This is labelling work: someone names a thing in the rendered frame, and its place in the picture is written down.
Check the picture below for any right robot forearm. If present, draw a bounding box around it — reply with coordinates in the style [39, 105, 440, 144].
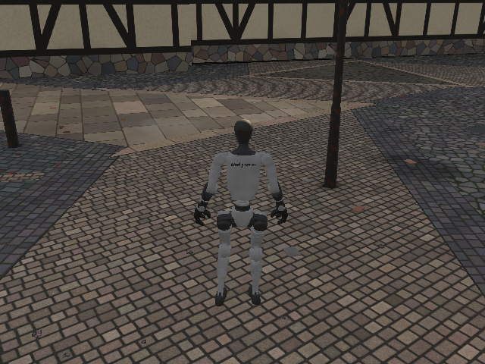
[272, 182, 286, 211]

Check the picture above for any right robot hand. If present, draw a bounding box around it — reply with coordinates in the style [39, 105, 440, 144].
[271, 208, 288, 224]

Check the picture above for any left robot upper arm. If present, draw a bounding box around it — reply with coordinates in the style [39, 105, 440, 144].
[206, 152, 228, 194]

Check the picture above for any left robot forearm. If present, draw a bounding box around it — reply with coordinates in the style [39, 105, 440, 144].
[196, 182, 213, 212]

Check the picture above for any robot torso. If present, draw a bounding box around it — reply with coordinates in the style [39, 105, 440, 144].
[225, 149, 261, 228]

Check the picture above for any left robot hand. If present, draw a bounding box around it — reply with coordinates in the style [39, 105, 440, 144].
[194, 208, 211, 226]

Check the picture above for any right robot upper arm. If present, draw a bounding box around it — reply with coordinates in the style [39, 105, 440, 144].
[259, 152, 280, 193]

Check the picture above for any right robot shin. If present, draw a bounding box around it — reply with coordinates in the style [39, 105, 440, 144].
[250, 248, 262, 295]

